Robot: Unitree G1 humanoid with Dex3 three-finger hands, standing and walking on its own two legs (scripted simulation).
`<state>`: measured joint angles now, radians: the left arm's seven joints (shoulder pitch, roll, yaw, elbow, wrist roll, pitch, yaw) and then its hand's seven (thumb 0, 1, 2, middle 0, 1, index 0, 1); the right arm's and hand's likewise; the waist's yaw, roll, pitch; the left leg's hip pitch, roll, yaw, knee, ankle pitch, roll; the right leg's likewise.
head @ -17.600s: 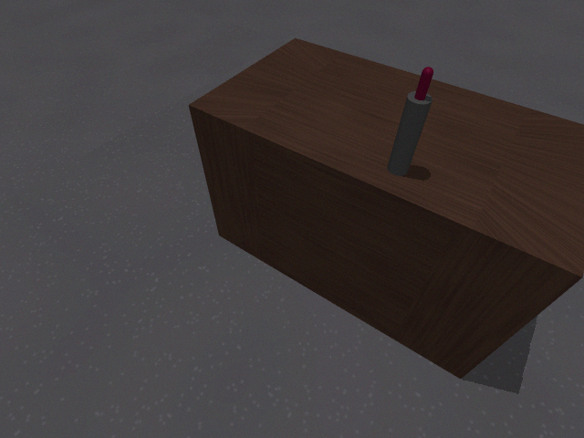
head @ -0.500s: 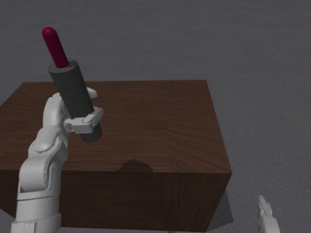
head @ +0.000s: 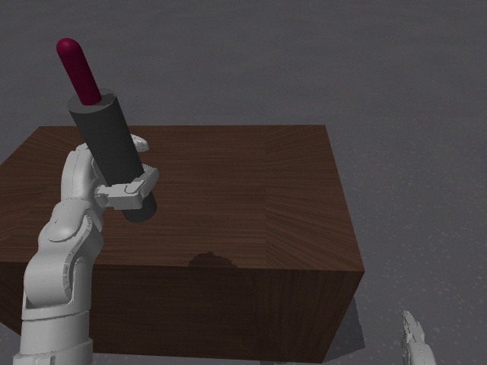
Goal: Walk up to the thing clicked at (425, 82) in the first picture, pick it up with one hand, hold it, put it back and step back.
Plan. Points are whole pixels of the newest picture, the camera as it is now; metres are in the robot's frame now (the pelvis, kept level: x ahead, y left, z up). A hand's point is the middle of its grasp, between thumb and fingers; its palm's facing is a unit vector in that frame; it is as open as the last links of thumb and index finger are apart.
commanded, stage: hold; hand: left
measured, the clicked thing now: (112, 146) +0.32 +0.18 +0.26
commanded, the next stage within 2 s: crouch in 0.90 s
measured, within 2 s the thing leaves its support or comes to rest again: neither
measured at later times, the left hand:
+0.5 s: hand (132, 172) +0.32 +0.17 +0.21, palm faces +0.14 -0.99 -0.02, open 7.1 cm
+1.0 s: hand (133, 173) +0.32 +0.17 +0.21, palm faces +0.14 -0.99 -0.02, open 7.1 cm
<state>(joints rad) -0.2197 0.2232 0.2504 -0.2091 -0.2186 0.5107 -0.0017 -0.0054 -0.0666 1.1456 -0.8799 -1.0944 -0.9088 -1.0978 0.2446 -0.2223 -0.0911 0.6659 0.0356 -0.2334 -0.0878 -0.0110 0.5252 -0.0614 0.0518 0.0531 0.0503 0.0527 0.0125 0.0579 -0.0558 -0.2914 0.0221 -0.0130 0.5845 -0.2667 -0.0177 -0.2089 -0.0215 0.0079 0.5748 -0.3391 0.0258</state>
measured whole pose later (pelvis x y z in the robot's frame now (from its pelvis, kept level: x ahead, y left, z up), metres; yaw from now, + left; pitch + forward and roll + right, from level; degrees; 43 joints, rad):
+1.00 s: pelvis +0.00 +0.00 +0.00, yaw +0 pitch -2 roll +0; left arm -0.23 0.23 0.25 -0.21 -0.22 0.52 0.00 -0.01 -0.06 1.14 -0.88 -1.09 -0.91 -1.10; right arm 0.25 -0.22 -0.08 0.66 0.03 -0.24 -0.09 -0.01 0.53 -0.06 0.05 0.05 0.05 0.05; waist 0.01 0.06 -0.05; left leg -0.28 0.03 -0.01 0.58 -0.26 -0.02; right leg -0.20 -0.02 0.01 0.57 -0.33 0.02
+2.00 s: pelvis -0.01 +0.01 -0.01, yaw -2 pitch +7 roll -1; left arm -0.56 0.31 0.26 0.70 -0.15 -0.12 -0.03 0.00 -0.08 1.16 -0.88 -1.11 -0.91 -1.11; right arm 0.24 -0.21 -0.06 0.55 0.01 -0.16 -0.05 -0.01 0.54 -0.06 0.05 0.05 0.05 0.05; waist -0.06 0.00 -0.05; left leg -0.53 0.04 0.01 0.72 -0.30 -0.01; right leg -0.45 0.00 0.03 0.69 -0.35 0.04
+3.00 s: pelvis -0.01 +0.01 -0.05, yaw -2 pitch +16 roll -3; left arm -0.62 0.37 0.32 0.92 -0.11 -0.35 -0.05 0.00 -0.07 1.15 -0.88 -1.11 -0.90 -1.11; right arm 0.33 -0.22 -0.05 0.22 -0.02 -0.04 0.01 -0.01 0.50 -0.07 0.05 0.05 0.05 0.05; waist -0.13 0.00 -0.11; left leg -0.84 0.06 -0.02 0.98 -0.41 -0.01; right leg -0.74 0.02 0.02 0.92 -0.45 0.04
